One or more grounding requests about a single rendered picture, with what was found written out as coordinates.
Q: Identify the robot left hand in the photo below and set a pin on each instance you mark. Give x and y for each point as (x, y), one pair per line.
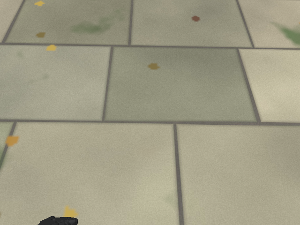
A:
(59, 221)

